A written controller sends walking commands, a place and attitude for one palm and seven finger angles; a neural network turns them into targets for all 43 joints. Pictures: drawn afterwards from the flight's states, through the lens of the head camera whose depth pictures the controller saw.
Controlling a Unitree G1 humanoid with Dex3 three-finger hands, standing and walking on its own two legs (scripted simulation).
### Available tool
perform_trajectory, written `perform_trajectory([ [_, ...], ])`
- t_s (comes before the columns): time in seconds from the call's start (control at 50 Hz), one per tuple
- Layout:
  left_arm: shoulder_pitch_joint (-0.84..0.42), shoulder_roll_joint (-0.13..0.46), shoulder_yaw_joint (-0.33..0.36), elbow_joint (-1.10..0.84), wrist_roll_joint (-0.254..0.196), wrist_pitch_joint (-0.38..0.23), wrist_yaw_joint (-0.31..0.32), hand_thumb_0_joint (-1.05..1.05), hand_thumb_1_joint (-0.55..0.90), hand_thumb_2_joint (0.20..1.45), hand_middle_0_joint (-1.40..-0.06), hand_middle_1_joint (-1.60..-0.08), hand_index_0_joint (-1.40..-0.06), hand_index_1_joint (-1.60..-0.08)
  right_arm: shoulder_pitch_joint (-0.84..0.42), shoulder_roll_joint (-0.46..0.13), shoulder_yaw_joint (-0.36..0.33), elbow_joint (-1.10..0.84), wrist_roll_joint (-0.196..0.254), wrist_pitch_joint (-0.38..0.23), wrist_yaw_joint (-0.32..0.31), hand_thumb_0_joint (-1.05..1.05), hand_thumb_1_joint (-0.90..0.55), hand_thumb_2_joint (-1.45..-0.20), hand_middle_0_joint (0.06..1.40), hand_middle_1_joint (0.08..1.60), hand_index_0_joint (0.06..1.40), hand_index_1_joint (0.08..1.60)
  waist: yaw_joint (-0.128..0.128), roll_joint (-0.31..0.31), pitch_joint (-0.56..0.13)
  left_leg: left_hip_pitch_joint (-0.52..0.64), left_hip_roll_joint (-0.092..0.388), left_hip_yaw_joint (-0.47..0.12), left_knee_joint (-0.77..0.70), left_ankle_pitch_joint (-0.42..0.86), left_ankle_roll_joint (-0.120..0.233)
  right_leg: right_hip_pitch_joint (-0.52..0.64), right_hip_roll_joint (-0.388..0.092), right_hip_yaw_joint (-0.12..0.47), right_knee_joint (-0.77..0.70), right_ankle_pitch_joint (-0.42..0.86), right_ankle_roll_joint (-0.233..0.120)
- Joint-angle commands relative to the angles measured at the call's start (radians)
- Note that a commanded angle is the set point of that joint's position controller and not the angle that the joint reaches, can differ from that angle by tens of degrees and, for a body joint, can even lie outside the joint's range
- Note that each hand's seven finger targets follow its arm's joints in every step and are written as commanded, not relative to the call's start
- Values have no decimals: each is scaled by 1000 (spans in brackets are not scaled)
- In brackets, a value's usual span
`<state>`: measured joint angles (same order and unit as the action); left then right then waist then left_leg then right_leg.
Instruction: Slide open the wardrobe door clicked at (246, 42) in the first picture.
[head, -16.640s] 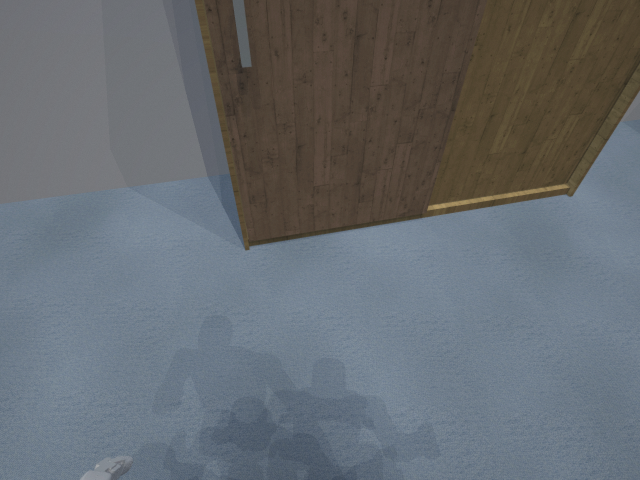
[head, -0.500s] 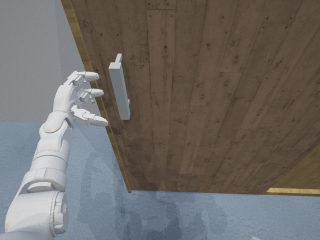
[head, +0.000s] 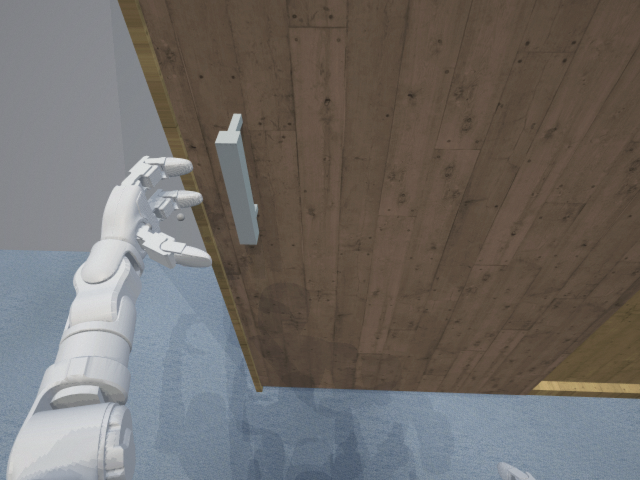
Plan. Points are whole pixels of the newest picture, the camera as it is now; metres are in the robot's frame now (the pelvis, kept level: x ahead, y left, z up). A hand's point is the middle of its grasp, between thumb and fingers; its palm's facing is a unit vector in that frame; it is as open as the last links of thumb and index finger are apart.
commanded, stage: move the hooked fingers beside the handle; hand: left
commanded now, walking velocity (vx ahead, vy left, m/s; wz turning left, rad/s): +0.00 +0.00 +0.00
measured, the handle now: (243, 182) +0.47 +0.12 +0.13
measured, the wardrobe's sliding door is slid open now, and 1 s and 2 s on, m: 0.00 0.00 0.00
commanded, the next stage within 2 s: feel for the door with the fingertips in 0.44 s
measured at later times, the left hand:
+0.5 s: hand (184, 211) +0.41 +0.18 +0.14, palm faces +0.01 -1.00 -0.01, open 14.0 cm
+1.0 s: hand (223, 209) +0.41 +0.13 +0.14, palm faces -0.02 -1.00 -0.01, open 14.0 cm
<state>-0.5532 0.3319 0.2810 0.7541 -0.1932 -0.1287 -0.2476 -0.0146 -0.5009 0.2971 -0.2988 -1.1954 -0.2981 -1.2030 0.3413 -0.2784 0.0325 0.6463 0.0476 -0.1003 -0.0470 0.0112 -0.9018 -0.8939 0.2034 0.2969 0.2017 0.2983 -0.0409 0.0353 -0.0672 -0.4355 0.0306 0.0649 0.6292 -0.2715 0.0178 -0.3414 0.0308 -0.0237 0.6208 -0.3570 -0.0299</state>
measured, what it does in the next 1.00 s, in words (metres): stands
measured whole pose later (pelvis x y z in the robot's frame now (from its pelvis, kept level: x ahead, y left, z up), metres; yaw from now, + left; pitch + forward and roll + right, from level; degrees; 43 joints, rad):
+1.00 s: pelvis +0.00 +0.00 +0.00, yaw +0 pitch +4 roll +0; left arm -0.59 0.21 0.18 0.72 -0.14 -0.15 -0.11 -0.02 -0.50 0.30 -0.30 -1.20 -0.30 -1.20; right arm 0.31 -0.26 0.03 0.68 0.03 -0.12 -0.03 0.01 -0.90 -0.89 0.20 0.30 0.20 0.30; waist -0.04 0.04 -0.06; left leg -0.42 0.03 0.07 0.62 -0.26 0.02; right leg -0.33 0.03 -0.02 0.62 -0.35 -0.03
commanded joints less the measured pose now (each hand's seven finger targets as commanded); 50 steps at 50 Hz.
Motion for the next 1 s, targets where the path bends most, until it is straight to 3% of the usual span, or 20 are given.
perform_trajectory([
  [0.0, -464, 232, 37, -355, -28, -98, 9, 0, -500, 300, -300, -1200, -300, -1200, -40, -128, -48, -131, -1, -51, -12, 0, -900, -900, 200, 300, 200, 300, 9, 5, -313, 271, -21, -50, -42, 233, 34, 13, -1, 33, -85, 413, 10],
  [0.04, -523, 207, -3, -371, -27, -104, 11, 0, -500, 300, -300, -1200, -300, -1200, -43, -127, -46, -118, 0, -56, -20, 0, -900, -900, 200, 300, 200, 300, -16, -5, -300, 291, -16, -58, -45, 220, 34, -12, 3, 25, -94, 376, 13],
  [0.08, -549, 175, -38, -338, -25, -90, 12, 0, -500, 300, -300, -1200, -300, -1200, -53, -126, -40, -103, 2, -63, -24, 0, -900, -900, 200, 300, 200, 300, -25, 31, -264, 296, -17, -69, -56, 173, 30, -53, 1, 23, -107, 322, 11],
  [0.18, -503, 180, -22, -154, -22, -30, 17, 0, -500, 300, -300, -1200, -300, -1200, -54, -133, -36, -79, 6, -60, -31, 0, -900, -900, 200, 300, 200, 300, -19, -46, -197, 228, -17, -77, -74, 95, 29, -73, -6, 13, -125, 236, 12],
  [0.2, -527, 159, -42, -145, -22, -26, 16, 0, -500, 300, -300, -1200, -300, -1200, -55, -131, -33, -79, 5, -58, -29, 0, -900, -900, 200, 300, 200, 300, -24, -39, -194, 224, -19, -76, -77, 94, 28, -78, -8, 13, -126, 235, 12],
  [0.26, -503, 169, -16, -156, -18, -38, 28, 0, -500, 300, -300, -1200, -300, -1200, -48, -130, -36, -94, 0, -60, -20, 0, -900, -900, 200, 300, 200, 300, 1, -31, -273, 246, -21, -76, -67, 146, 26, -43, -9, 13, -106, 281, 7],
  [0.28, -503, 205, 18, -164, -15, -48, 35, 0, -500, 300, -300, -1200, -300, -1200, -46, -131, -38, -96, -1, -59, -17, 0, -900, -900, 200, 300, 200, 300, 9, -31, -291, 249, -20, -74, -61, 165, 25, -31, -8, 15, -100, 301, 6],
  [0.32, -501, 216, 30, -196, -11, -70, 42, 0, -500, 300, -300, -1200, -300, -1200, -46, -128, -38, -107, -5, -58, -12, 0, -900, -900, 200, 300, 200, 300, 16, -25, -317, 251, -20, -70, -59, 178, 23, -14, -6, 18, -92, 319, 5],
  [0.34, -493, 239, 42, -196, -6, -82, 47, 0, -500, 300, -300, -1200, -300, -1200, -39, -131, -38, -106, -6, -57, -11, 0, -900, -900, 200, 300, 200, 300, 16, -55, -309, 236, -18, -72, -58, 186, 26, 1, -4, 17, -89, 326, 6],
  [0.44, -511, 245, 34, -198, 7, -100, 43, 0, -500, 300, -300, -1200, -300, -1200, -45, -131, -38, -113, -3, -50, -12, 0, -900, -900, 200, 300, 200, 300, 6, -20, -265, 216, -20, -59, -62, 145, 31, -12, -5, 28, -99, 301, 8],
  [0.48, -541, 221, 11, -193, 6, -96, 36, 0, -500, 300, -300, -1200, -300, -1200, -43, -129, -39, -106, -1, -52, -15, 0, -900, -900, 200, 300, 200, 300, -6, -9, -249, 228, -18, -65, -65, 132, 30, -39, -2, 26, -105, 283, 7],
  [0.54, -530, 166, -31, -239, -12, -97, 14, 0, -500, 300, -300, -1200, -300, -1200, -37, -130, -44, -111, 1, -59, -15, 0, -900, -900, 200, 300, 200, 300, -6, 15, -309, 285, -17, -70, -57, 185, 26, -27, 2, 17, -98, 317, 3],
  [0.6, -546, 89, -91, -220, -27, -82, 9, 0, -500, 300, -300, -1200, -300, -1200, -36, -128, -44, -94, 4, -69, -14, 0, -900, -900, 200, 300, 200, 300, -25, -5, -267, 291, -11, -81, -60, 162, 22, -74, 6, 6, -106, 284, 6],
  [0.64, -551, 94, -81, -187, -28, -74, 25, 0, -500, 300, -300, -1200, -300, -1200, -31, -133, -46, -85, 3, -71, -15, 0, -900, -900, 200, 300, 200, 300, -29, -48, -231, 263, -12, -84, -65, 123, 27, -88, 7, 4, -117, 245, 10],
  [0.74, -527, 132, -32, -214, -1, -76, 92, 0, -500, 300, -300, -1200, -300, -1200, -28, -128, -50, -81, -6, -73, -1, 0, -900, -900, 200, 300, 200, 300, 3, -31, -290, 267, -16, -81, -63, 156, 23, -55, 3, 5, -102, 267, 7],
  [0.82, -490, 100, -43, -280, 21, -97, 132, 0, -500, 300, -300, -1200, -300, -1200, -41, -114, -52, -94, -11, -76, 15, 0, -900, -900, 200, 300, 200, 300, 20, -5, -329, 287, -13, -70, -58, 218, 17, -27, 4, 6, -80, 331, 4],
  [0.84, -477, 110, -33, -287, 23, -101, 141, 0, -500, 300, -300, -1200, -300, -1200, -38, -116, -52, -97, -14, -76, 16, 0, -900, -900, 200, 300, 200, 300, 23, -31, -338, 282, -14, -70, -54, 238, 19, -5, 5, 5, -76, 353, 4],
  [0.9, -472, 68, -64, -260, 32, -85, 149, 0, -500, 300, -300, -1200, -300, -1200, -49, -109, -51, -92, -12, -69, 18, 0, -900, -900, 200, 300, 200, 300, 11, -51, -278, 260, -12, -57, -60, 210, 21, -22, 6, 9, -90, 351, 10],
  [0.94, -476, 122, -27, -248, 37, -78, 155, 0, -500, 300, -300, -1200, -300, -1200, -51, -116, -50, -93, -12, -60, 12, 0, -900, -900, 200, 300, 200, 300, 16, -73, -249, 224, -19, -50, -65, 179, 28, 1, 2, 20, -104, 341, 12],
  [0.98, -523, 133, -26, -216, 40, -62, 153, 0, -500, 300, -300, -1200, -300, -1200, -59, -111, -44, -86, -10, -49, 3, 0, -900, -900, 200, 300, 200, 300, 1, -77, -216, 202, -21, -46, -75, 143, 30, -4, -4, 27, -118, 321, 15],
])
